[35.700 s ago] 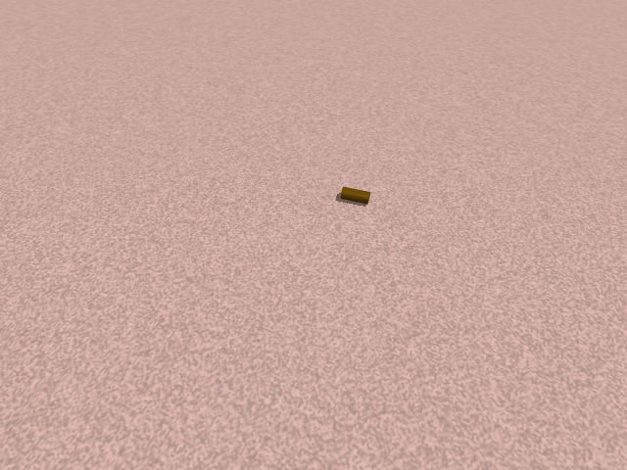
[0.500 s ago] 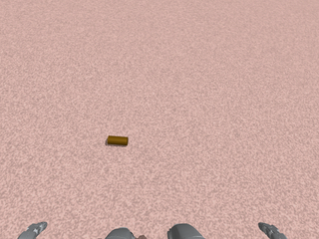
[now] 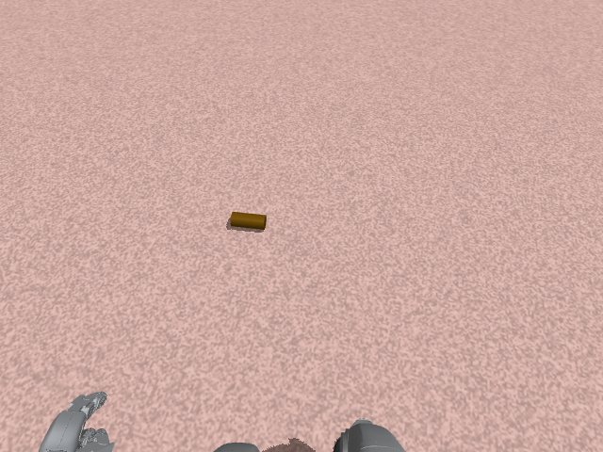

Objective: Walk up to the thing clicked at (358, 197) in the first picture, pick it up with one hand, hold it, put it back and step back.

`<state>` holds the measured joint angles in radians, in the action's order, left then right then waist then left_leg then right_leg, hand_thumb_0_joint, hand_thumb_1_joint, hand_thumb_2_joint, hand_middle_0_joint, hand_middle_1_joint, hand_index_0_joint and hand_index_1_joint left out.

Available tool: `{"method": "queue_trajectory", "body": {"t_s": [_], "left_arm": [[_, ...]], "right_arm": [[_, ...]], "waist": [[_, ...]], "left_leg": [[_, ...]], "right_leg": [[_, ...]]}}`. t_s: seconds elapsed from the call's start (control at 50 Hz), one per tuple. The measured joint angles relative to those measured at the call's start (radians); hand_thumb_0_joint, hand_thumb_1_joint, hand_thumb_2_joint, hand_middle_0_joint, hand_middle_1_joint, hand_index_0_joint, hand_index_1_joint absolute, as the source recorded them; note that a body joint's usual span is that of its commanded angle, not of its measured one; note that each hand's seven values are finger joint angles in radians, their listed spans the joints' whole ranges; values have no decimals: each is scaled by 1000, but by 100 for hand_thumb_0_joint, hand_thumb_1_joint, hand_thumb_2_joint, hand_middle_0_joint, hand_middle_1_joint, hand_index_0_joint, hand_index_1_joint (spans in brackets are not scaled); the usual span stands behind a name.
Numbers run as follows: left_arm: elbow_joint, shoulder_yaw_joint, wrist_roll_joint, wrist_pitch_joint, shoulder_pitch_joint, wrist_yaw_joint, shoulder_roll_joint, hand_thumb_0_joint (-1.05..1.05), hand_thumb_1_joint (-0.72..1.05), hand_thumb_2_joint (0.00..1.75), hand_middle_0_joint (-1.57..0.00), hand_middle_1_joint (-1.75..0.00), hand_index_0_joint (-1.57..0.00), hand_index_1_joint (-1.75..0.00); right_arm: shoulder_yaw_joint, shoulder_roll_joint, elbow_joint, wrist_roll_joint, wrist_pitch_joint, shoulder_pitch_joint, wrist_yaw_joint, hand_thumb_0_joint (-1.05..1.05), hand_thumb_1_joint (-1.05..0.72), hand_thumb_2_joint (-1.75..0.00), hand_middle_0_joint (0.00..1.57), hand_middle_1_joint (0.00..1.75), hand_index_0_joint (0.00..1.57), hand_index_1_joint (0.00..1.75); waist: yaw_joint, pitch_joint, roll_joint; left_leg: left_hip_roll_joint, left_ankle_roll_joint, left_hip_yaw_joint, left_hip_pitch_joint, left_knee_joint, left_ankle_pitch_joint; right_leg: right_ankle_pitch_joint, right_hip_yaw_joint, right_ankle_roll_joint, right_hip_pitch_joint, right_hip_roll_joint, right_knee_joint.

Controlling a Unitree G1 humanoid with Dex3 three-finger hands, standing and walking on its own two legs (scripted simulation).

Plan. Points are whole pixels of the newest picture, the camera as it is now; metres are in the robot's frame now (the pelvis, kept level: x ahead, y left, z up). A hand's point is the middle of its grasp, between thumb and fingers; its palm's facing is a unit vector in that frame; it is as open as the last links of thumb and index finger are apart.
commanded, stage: step back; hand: left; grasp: from above
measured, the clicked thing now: (248, 220) +0.94 +0.21 -0.72
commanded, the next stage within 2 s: stand in 1.48 s
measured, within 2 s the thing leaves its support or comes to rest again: neither
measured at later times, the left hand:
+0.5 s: hand out of the picture -0.12 +0.24 -0.13, palm faces -0.05 -0.91 -0.42, open 7.4 cm
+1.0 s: hand out of the picture -0.09 +0.23 -0.12, palm faces +0.03 -0.92 -0.39, open 7.4 cm
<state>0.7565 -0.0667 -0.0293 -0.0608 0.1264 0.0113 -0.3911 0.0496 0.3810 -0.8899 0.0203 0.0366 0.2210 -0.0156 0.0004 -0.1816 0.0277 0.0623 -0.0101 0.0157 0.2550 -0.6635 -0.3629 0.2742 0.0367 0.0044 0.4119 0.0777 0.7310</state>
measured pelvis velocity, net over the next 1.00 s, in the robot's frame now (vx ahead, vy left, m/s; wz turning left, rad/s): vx -0.16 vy -0.04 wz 0.00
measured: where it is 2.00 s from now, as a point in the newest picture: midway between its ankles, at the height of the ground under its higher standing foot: outside the picture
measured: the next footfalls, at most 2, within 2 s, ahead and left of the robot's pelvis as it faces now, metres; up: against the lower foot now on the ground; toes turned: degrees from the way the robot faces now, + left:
right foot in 0.34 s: -0.11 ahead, -0.15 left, +0.00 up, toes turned -2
left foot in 0.64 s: -0.11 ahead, +0.10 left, +0.00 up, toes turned -3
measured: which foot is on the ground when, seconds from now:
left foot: down 0.00-0.36, up 0.38-0.62, down 0.64-0.90, up 0.92-1.00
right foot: down 0.00-0.00, up 0.02-0.32, down 0.34-1.00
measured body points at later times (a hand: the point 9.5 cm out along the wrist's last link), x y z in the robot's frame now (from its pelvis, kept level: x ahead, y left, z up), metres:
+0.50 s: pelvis -0.16 -0.03 +0.01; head -0.14 -0.05 +0.46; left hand -0.11 +0.29 -0.10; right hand -0.08 -0.36 -0.11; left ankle -0.10 +0.11 -0.66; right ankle -0.18 -0.15 -0.71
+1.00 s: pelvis -0.16 -0.04 +0.01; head -0.16 -0.05 +0.46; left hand -0.10 +0.28 -0.10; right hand -0.10 -0.36 -0.12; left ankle -0.15 +0.10 -0.68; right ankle -0.15 -0.15 -0.71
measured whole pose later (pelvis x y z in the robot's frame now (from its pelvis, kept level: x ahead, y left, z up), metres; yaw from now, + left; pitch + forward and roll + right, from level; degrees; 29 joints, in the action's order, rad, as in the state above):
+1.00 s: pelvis -0.16 -0.04 +0.01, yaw +0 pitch -3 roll +0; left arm 0.97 -0.07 -0.04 0.04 0.22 -0.01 -0.36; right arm 0.05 0.38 -0.99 0.02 0.02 0.23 0.01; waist 0.02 -0.06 -0.03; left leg 0.03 0.00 0.11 0.36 -0.86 -0.45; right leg 0.30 0.05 -0.04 0.24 0.00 0.60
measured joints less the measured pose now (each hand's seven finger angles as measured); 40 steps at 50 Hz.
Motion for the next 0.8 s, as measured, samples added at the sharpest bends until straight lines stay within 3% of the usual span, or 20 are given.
{"method": "queue_trajectory", "body": {"t_s": [0.02,0.08,0.12,0.16,0.24,0.3,0.34,0.36,0.4,0.44,0.48,0.54,0.6,0.62,0.66,0.68,0.72,0.8], "left_arm": [[2,-1,4,-5,-16,0,-6,1,90,89,-20,-30,-20,-30],[26,-3,12,-22,-29,7,1,1,90,89,-20,-30,-20,-30],[38,-4,21,-25,-23,7,-1,1,90,89,-20,-30,-20,-30],[46,-5,22,-20,-9,4,-1,1,90,89,-20,-30,-20,-30],[67,-6,14,-11,27,-6,-3,1,90,89,-20,-30,-20,-30],[99,-3,10,4,55,-17,-5,1,90,89,-20,-30,-20,-30],[130,-6,4,23,75,-20,2,1,90,89,-20,-30,-20,-30],[149,-7,-3,28,80,-20,16,1,90,89,-20,-30,-20,-30],[164,-4,-14,28,111,-24,25,1,90,89,-20,-30,-20,-30],[176,-1,-15,32,138,-22,31,1,90,89,-20,-30,-20,-30],[185,-1,-17,36,151,-19,36,1,90,89,-20,-30,-20,-30],[185,-6,-23,48,156,-21,29,1,90,89,-20,-30,-21,-30],[174,-11,-22,60,147,-25,13,1,90,89,-20,-30,-21,-30],[170,-11,-19,61,143,-26,7,1,90,89,-20,-30,-21,-30],[170,-10,-14,55,129,-25,-10,1,90,89,-20,-30,-20,-30],[174,-8,-9,51,127,-24,-15,1,90,89,-20,-30,-20,-30],[194,-5,-1,42,120,-26,-16,1,90,89,-20,-30,-20,-30],[208,-6,5,49,108,-34,-21,1,90,89,-20,-30,-20,-30]], "right_arm": [[-1,-13,-4,5,-1,-9,3,0,-91,-90,20,30,20,30],[-14,-22,-1,9,-3,-24,15,0,-91,-90,20,30,21,30],[-21,-29,2,13,-3,-38,11,0,-91,-90,21,30,21,30],[-21,-28,12,15,-3,-56,7,0,-90,-90,21,30,21,30],[-13,-17,48,18,-7,-102,7,0,-90,-90,21,30,21,30],[-10,-2,67,19,-8,-131,13,0,-90,-90,21,30,21,30],[-7,17,66,16,0,-144,17,0,-90,-90,21,30,21,30],[-1,28,59,14,5,-147,16,0,-90,-90,21,30,21,30],[8,26,35,8,19,-122,9,0,-91,-90,20,30,21,30],[8,29,10,0,22,-94,9,0,-91,-90,20,30,21,30],[8,35,-11,-4,16,-64,10,0,-91,-90,20,30,20,30],[11,37,-44,2,8,-16,20,0,-91,-90,20,30,20,30],[10,30,-83,10,3,22,33,0,-91,-90,20,30,20,30],[9,26,-95,11,-2,30,37,0,-91,-90,20,30,20,30],[11,4,-115,13,-14,26,37,0,-91,-90,20,30,20,30],[12,-6,-117,14,-22,24,37,0,-91,-90,20,30,20,30],[11,-17,-108,14,-37,25,43,1,-91,-90,20,30,20,30],[3,-32,-89,17,-56,25,46,0,-91,-90,20,30,21,30]], "waist": [[8,-15,25],[-6,-12,12],[-5,1,14],[1,12,10],[13,20,-1],[23,30,-12],[28,40,-38],[20,35,-71],[33,63,-66],[47,81,-55],[45,91,-60],[42,104,-66],[38,113,-63],[36,114,-59],[39,94,-19],[40,92,-4],[28,102,-4],[8,114,-5]], "left_leg": [[12,-11,-14,3,0,14],[-16,-24,0,39,-12,39],[-34,-21,-1,50,19,76],[-53,-21,-6,68,41,109],[-88,-16,-24,115,60,163],[-113,-3,-44,159,46,187],[-137,6,-43,198,8,189],[-145,0,-10,215,-27,141],[-83,10,56,243,-116,-23],[-23,18,100,258,-240,-52],[3,22,115,253,-311,-39],[-8,34,91,193,-284,-48],[-38,35,49,89,-111,-99],[-43,31,35,48,-34,-96],[-17,18,12,-6,75,59],[-8,12,2,-11,86,85],[-12,-9,4,-5,81,79],[-34,-16,11,-18,107,86]], "right_leg": [[14,-27,-6,15,1,26],[229,-116,-17,71,-104,261],[244,-161,-23,91,-157,419],[241,-166,-14,77,-173,487],[245,-140,11,-27,-139,359],[237,-101,-2,-140,-97,106],[164,-75,-13,-211,-96,-72],[146,-57,-13,-215,-116,-79],[141,-62,-22,-190,-106,-54],[125,-73,-25,-183,-85,-62],[103,-65,-19,-183,-73,-82],[89,-43,-22,-177,-62,-96],[91,-11,-20,-170,-47,-89],[95,-2,-15,-165,-40,-80],[108,-13,-3,-160,-6,-46],[120,-31,-10,-152,-2,-30],[201,-47,-23,-117,-27,53],[227,-39,-33,-77,-50,108]]}}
